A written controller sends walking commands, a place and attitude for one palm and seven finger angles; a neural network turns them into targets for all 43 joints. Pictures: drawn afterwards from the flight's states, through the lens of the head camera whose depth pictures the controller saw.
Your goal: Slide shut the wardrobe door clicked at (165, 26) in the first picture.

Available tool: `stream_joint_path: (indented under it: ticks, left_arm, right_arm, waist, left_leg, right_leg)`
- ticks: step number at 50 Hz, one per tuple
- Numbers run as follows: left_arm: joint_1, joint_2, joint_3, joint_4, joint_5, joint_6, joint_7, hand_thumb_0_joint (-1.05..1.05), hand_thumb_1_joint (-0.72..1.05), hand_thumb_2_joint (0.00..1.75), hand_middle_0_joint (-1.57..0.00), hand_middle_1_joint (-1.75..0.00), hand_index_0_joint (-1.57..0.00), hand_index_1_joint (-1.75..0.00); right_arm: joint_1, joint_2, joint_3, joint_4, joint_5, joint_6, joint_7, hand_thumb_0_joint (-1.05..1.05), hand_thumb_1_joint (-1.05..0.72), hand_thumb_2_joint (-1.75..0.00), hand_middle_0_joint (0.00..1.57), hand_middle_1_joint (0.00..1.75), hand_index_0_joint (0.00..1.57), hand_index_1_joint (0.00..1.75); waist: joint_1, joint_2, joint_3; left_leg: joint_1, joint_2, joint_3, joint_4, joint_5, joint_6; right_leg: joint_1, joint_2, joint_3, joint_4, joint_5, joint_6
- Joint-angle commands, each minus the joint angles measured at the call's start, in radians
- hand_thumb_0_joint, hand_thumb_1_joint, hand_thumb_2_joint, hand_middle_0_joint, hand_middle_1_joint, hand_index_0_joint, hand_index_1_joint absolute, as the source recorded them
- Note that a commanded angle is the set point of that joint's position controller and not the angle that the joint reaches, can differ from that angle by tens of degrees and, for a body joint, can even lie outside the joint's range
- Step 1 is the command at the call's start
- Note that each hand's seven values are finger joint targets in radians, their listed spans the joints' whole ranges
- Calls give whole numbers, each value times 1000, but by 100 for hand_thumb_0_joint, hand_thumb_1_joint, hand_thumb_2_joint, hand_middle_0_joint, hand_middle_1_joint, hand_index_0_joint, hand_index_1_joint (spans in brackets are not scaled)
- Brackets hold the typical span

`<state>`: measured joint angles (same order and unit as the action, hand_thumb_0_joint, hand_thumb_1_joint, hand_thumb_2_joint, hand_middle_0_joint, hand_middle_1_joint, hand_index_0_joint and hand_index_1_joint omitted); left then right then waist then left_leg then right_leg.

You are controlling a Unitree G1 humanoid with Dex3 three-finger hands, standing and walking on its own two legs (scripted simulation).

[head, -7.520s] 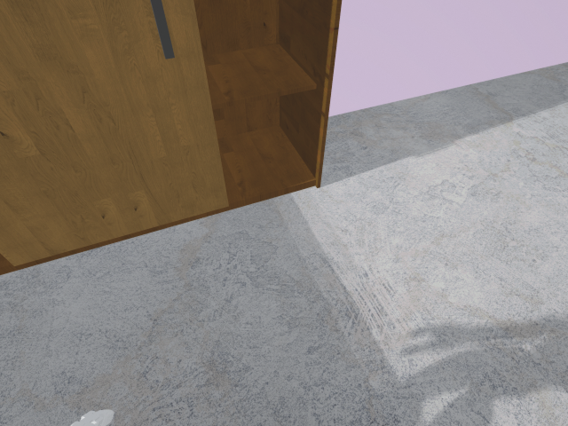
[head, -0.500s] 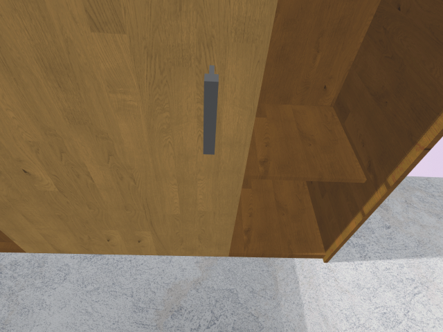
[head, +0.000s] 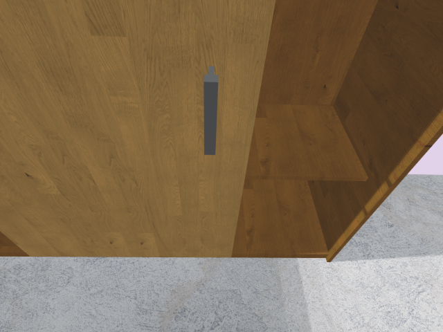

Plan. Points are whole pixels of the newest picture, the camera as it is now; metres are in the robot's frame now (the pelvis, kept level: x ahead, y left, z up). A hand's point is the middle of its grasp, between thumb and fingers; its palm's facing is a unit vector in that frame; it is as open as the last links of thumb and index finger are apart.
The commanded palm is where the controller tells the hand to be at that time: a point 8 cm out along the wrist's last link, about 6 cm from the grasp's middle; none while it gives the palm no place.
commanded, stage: look again from close up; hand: left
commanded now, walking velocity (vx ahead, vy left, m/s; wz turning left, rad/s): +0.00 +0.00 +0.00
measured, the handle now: (210, 112) +0.52 +0.06 +0.12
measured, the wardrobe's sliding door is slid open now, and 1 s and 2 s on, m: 0.46 0.46 0.46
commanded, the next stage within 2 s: shuffle to correct the standing spot in 0.08 s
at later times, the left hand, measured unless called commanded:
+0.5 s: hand out of the picture -0.02 +0.12 -0.18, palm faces +0.06 -0.98 -0.18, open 7.4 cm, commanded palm none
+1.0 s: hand out of the picture +0.04 +0.07 -0.18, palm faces +0.10 -0.98 -0.18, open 7.3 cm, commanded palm none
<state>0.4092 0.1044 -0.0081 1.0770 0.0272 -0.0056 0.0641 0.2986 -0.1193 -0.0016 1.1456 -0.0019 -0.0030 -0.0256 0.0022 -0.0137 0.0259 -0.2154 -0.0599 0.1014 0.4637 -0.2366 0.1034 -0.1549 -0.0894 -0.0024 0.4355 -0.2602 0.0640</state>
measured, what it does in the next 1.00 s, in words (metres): shifts its weight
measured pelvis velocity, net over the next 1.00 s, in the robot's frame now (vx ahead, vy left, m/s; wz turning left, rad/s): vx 0.07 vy -0.09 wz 0.07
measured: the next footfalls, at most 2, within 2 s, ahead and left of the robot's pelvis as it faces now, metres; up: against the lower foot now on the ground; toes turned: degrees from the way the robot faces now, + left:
none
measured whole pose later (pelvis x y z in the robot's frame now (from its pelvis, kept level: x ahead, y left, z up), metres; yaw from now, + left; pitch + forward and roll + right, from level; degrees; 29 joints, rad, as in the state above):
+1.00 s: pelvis +0.07 -0.09 +0.00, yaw +4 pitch -1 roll -1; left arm 0.34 0.12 0.00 1.05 0.01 -0.01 0.07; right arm 0.26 -0.15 -0.01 1.14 0.00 0.01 -0.06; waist -0.02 -0.02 0.05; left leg -0.17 0.06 0.02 0.55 -0.35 -0.01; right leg -0.06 0.02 -0.11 0.46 -0.38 -0.03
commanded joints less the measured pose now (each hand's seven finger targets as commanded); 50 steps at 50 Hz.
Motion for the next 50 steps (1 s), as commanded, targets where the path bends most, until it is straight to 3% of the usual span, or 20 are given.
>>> stream_joint_path:
  ticks: [1,9,17,25,31,34,40,43,46,50]
  left_arm:
    - [121,69,17,-11,-2,-11,3,0,90,90,-20,-30,-20,-30]
    - [100,76,19,-21,-3,-11,3,0,90,90,-20,-30,-20,-30]
    - [102,62,15,-17,-1,-2,-7,0,90,90,-20,-30,-20,-30]
    - [111,59,14,-9,-6,-5,-7,0,90,90,-20,-30,-20,-30]
    - [111,65,23,-18,-9,2,-5,0,90,90,-20,-30,-20,-30]
    - [99,78,29,-32,-10,9,-6,0,90,90,-20,-30,-20,-30]
    - [69,116,44,-66,-8,20,-9,0,90,90,-20,-30,-20,-30]
    - [64,116,37,-51,-20,-9,1,0,90,90,-20,-30,-20,-30]
    - [54,132,38,-48,-24,-26,8,0,90,90,-20,-30,-20,-30]
    - [46,156,44,-62,-20,-21,12,0,90,90,-20,-30,-20,-30]
  right_arm:
    - [72,-107,-20,-19,1,-12,-4,0,-90,-90,20,30,20,30]
    - [78,-105,-19,-22,1,-11,-3,0,-90,-90,20,30,20,30]
    - [81,-119,-33,-15,-6,-1,-5,0,-90,-90,20,30,20,30]
    - [103,-105,-37,-9,-8,1,-12,0,-90,-90,20,30,20,30]
    - [108,-105,-43,0,-9,4,-25,0,-90,-90,20,30,20,30]
    - [105,-102,-45,0,-10,9,-29,0,-90,-90,20,30,20,30]
    - [89,-96,-43,-14,-12,12,-36,0,-90,-90,20,30,20,30]
    - [59,-65,-22,-12,-3,8,-32,0,-90,-90,20,30,20,30]
    - [68,-78,-16,-4,6,9,-34,0,-90,-90,20,30,20,30]
    - [49,-98,-21,-29,11,16,-33,0,-90,-90,20,30,20,30]
  waist:
    - [3,15,76]
    - [2,15,80]
    - [-4,50,114]
    - [-14,36,93]
    - [-22,13,56]
    - [-25,-3,59]
    - [-31,-62,36]
    - [-31,4,8]
    - [-23,11,28]
    - [-11,-23,23]
  left_leg:
    - [-8,173,-191,-164,-23,-42]
    - [-11,169,-177,-145,18,-42]
    - [-68,200,-265,-214,-230,-16]
    - [-29,195,-223,-119,-28,-8]
    - [-4,192,-162,5,210,-14]
    - [-35,187,-136,49,217,-23]
    - [-105,140,-48,180,128,-51]
    - [-40,137,-57,114,135,-65]
    - [3,132,-61,67,218,-60]
    - [11,136,-66,41,227,-60]
  right_leg:
    - [-83,-21,1,-48,61,-70]
    - [-74,-19,-1,-52,72,-71]
    - [-77,17,-65,-9,-43,-70]
    - [-55,16,-67,-24,36,-90]
    - [-13,13,-60,-17,167,-110]
    - [13,12,-53,-12,228,-126]
    - [88,-35,-13,3,536,-171]
    - [122,-73,-4,6,808,-136]
    - [139,-75,-16,10,954,-81]
    - [150,-94,-9,8,940,-82]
